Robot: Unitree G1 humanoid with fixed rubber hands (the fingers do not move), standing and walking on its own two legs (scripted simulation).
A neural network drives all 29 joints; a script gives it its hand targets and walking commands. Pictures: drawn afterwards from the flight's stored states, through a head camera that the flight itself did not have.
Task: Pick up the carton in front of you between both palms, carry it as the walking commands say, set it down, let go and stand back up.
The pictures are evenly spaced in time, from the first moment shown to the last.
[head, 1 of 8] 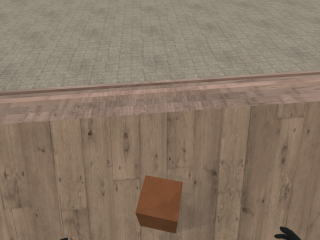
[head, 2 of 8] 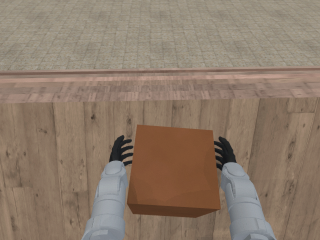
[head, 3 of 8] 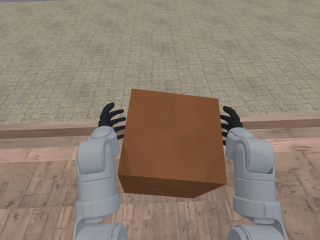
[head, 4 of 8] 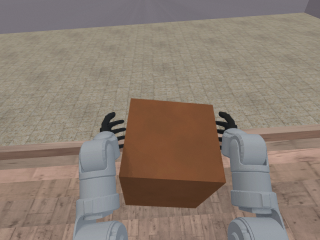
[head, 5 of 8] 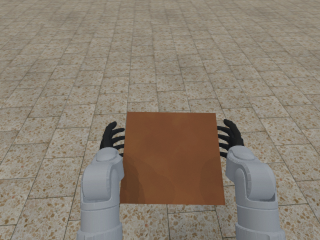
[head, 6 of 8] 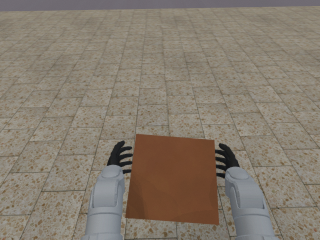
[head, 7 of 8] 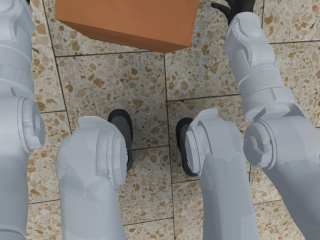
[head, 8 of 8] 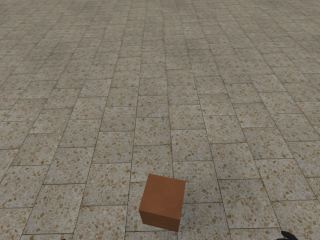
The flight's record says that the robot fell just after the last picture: no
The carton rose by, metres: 0.69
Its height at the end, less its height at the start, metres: -1.31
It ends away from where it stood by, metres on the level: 5.45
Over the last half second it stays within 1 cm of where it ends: yes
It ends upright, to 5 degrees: yes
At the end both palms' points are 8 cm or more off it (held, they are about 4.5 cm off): yes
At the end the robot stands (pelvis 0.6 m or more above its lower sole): yes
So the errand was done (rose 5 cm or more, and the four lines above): yes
